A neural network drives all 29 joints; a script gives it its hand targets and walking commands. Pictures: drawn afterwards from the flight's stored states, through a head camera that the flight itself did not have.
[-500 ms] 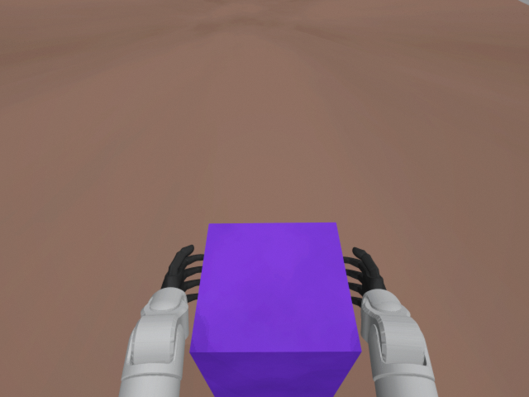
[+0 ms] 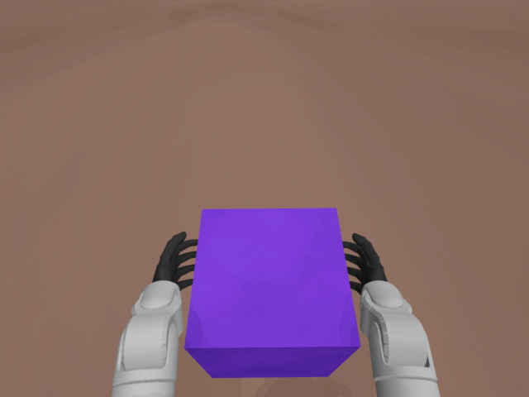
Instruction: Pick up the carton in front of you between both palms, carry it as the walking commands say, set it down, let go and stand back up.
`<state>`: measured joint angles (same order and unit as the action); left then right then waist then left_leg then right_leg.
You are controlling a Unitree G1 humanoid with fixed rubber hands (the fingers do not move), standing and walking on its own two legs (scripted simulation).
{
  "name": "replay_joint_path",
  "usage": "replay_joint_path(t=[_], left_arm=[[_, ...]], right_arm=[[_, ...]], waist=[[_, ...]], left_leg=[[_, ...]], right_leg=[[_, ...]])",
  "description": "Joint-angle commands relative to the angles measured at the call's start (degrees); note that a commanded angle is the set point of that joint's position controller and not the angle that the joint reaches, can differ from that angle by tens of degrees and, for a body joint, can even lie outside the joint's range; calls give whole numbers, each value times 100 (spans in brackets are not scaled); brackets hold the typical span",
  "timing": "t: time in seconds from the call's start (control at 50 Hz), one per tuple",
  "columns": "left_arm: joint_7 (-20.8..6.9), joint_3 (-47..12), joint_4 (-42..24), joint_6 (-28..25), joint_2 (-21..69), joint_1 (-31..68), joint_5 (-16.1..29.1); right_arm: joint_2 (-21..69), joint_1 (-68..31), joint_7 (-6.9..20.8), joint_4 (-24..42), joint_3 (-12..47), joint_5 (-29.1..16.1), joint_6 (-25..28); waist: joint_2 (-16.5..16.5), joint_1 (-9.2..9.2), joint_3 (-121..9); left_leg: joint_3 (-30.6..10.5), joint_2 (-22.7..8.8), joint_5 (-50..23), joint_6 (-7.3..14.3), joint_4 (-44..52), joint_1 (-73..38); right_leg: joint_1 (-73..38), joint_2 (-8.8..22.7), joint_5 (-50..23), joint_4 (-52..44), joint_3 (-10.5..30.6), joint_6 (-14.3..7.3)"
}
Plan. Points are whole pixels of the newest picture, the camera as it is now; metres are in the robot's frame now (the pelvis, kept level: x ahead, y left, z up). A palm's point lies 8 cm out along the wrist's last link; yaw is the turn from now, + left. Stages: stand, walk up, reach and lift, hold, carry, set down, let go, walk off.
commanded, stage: carry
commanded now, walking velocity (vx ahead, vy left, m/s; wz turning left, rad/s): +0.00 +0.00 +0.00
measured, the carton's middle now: (269, 299) +0.30 +0.00 -0.04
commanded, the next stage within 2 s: hold in 1.90 s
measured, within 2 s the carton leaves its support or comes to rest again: neither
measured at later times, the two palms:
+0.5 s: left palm (175, 225) +0.40 +0.16 +0.04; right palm (349, 225) +0.40 -0.14 +0.04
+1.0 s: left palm (165, 243) +0.37 +0.18 +0.03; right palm (344, 242) +0.37 -0.12 +0.03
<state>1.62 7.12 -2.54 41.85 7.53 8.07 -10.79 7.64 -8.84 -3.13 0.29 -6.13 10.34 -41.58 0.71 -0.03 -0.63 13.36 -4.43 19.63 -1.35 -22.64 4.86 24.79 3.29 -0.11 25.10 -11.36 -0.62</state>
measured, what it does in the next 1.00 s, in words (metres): steps on the spot: left foot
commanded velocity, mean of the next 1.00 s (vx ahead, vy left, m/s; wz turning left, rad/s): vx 0.00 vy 0.00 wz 0.00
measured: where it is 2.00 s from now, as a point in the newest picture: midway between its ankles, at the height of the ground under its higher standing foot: outside the picture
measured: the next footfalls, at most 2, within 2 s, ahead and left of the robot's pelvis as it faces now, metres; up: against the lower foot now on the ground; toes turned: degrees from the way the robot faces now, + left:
left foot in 0.16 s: +0.03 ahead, +0.12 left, +0.00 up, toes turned +7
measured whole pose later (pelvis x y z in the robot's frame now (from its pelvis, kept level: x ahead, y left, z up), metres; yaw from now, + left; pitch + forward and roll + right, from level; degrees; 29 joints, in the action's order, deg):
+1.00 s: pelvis +0.09 +0.02 -0.01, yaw +1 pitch +2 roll -1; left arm 1.3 7.9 5.5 41.8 7.7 9.1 -12.1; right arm 7.7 -9.4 -2.4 -6.3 -7.7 12.4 -42.3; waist -0.8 -0.3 -4.8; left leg 8.4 -2.6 24.4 0.3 -30.3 8.2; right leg 19.6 4.9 15.1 32.8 -11.9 -0.4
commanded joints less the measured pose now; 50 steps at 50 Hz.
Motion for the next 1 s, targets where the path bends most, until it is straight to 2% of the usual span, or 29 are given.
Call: replay_joint_path(t=[0.0, 0.02, 0.04, 0.06, 0.08, 0.1, 0.12, 0.14, 0.16, 0.18, 0.2, 0.24, 0.3, 0.34, 0.4, 0.56, 0.66, 0.78, 0.84, 0.98], left_arm=[[-1063, -3359, -156, 39, 4361, 2041, 1211], [-1066, -3177, -13, 77, 4307, 1888, 1120], [-1072, -3034, 202, 71, 4308, 1651, 1131], [-1099, -2998, 284, 31, 4401, 1607, 1104], [-1126, -2963, 314, -21, 4506, 1632, 1098], [-1155, -2973, 297, -80, 4621, 1720, 1125], [-1172, -3014, 289, -141, 4698, 1830, 1165], [-1178, -3049, 244, -209, 4734, 1931, 1187], [-1174, -3079, 153, -258, 4772, 2041, 1212], [-1175, -3162, 43, -285, 4810, 2233, 1246], [-1171, -3276, 2, -294, 4836, 2366, 1296], [-1156, -3355, -10, -249, 4753, 2404, 1311], [-1148, -3148, 286, -146, 4615, 2088, 1150], [-1156, -3017, 458, -134, 4599, 1992, 1064], [-1173, -3090, 436, -170, 4764, 2206, 1130], [-1147, -3090, 425, -190, 4827, 2306, 1114], [-1158, -3084, 433, -189, 4854, 2297, 1110], [-1170, -3072, 429, -195, 4863, 2309, 1118], [-1183, -3098, 381, -204, 4868, 2371, 1149], [-1195, -3087, 426, -203, 4868, 2523, 1184]], right_arm=[[4242, -1998, 1178, 479, 3112, -1135, -4], [4218, -2015, 1169, 387, 3128, -1156, -90], [4253, -1924, 1177, 335, 3152, -1156, -141], [4318, -1965, 1203, 327, 3143, -1165, -124], [4387, -2078, 1233, 336, 3158, -1172, -65], [4511, -2171, 1259, 315, 3174, -1189, 7], [4658, -2244, 1273, 290, 3241, -1219, 77], [4752, -2304, 1284, 294, 3306, -1248, 142], [4817, -2371, 1287, 314, 3382, -1268, 186], [4808, -2486, 1279, 349, 3377, -1267, 226], [4769, -2627, 1276, 436, 3352, -1283, 252], [4745, -2579, 1264, 361, 3332, -1308, 213], [4629, -2157, 1254, 16, 3064, -1136, 118], [4600, -2040, 1265, -172, 2893, -1047, 109], [4735, -2282, 1301, -116, 2955, -1129, 144], [4782, -2438, 1316, -131, 2993, -1173, 169], [4812, -2439, 1321, -126, 3002, -1177, 167], [4832, -2449, 1325, -129, 3010, -1178, 175], [4849, -2468, 1323, -89, 3024, -1182, 184], [4853, -2628, 1313, -90, 3039, -1187, 184]], waist=[[-274, -23, -2074], [601, -66, -2402], [1212, -109, -2573], [1054, -79, -2410], [853, -58, -2409], [716, -21, -2364], [675, 1, -2400], [599, -15, -2426], [472, -25, -2403], [90, -55, -2278], [-167, -56, -2260], [-253, -13, -2242], [-213, -1, -2322], [-152, -5, -2315], [-106, -11, -2204], [-264, 3, -2083], [-204, 11, -2121], [-288, 17, -2073], [-300, 17, -2050], [-123, 3, -1901]], left_leg=[[9, -542, -2421, -74, -1146, 489], [-305, -241, -575, -220, -1644, 1144], [-577, -48, 955, -251, -1774, 1564], [-780, -75, 1404, -184, -1620, 1651], [-831, -48, 1406, -93, -1184, 1559], [-773, -48, 889, -44, -565, 1274], [-714, -76, 50, -47, 88, 882], [-713, -126, -697, -63, 407, 495], [-797, -327, -1277, -61, 399, 270], [-908, -559, -2273, -57, 58, 279], [-858, -630, -2796, -52, -209, 39], [-796, -623, -3201, -69, -394, -35], [-729, -526, -3837, -76, -630, 58], [-703, -477, -3861, -86, -682, 172], [-708, -418, -3634, -78, -596, 252], [-720, -496, -4374, -5, -548, -28], [-735, -485, -4059, 24, -548, 78], [-788, -582, -4184, 120, -578, -8], [-800, -586, -3860, 180, -604, 115], [-837, -467, -2539, 210, -417, 387]], right_leg=[[-2769, 612, -2676, -425, 551, -21], [-3668, 1460, -4677, 126, 1378, -574], [-3962, 1789, -4484, -62, 1874, -1015], [-3756, 1763, -4112, -265, 1844, -1074], [-3656, 1662, -3726, -313, 1691, -1004], [-3399, 1487, -3526, -266, 1402, -803], [-3178, 1278, -3040, -209, 1074, -562], [-2930, 1070, -2389, -171, 857, -367], [-2634, 937, -1958, -59, 643, -213], [-2443, 801, -1779, 87, 478, -153], [-2209, 756, -1912, 211, 499, -151], [-2085, 708, -2266, 464, 478, -189], [-2158, 671, -2928, 735, 437, -216], [-2211, 656, -3090, 778, 418, -206], [-2182, 650, -3091, 752, 407, -198], [-1915, 505, -2146, 684, 262, -81], [-2012, 595, -2305, 738, 322, -118], [-1720, 588, -1511, 844, 311, -73], [-1654, 596, -1137, 859, 325, -83], [-1684, 689, -1048, 637, 446, -105]])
